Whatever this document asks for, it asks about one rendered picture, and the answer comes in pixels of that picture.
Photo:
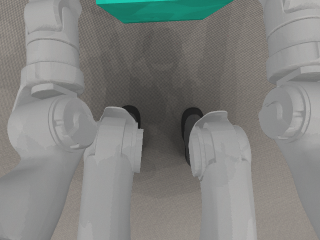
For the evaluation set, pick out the robot left thigh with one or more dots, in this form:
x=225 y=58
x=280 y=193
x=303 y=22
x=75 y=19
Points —
x=105 y=206

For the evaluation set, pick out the carton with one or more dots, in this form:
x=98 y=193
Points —
x=147 y=11

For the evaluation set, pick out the right robot upper arm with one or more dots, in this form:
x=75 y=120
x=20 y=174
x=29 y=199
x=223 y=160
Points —
x=290 y=115

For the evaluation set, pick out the left robot forearm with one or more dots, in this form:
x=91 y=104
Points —
x=52 y=51

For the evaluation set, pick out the right robot shin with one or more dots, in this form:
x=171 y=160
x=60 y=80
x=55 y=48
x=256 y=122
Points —
x=219 y=116

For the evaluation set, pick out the right robot forearm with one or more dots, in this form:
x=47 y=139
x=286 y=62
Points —
x=292 y=29

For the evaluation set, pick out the left robot upper arm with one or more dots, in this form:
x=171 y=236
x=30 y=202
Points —
x=51 y=136

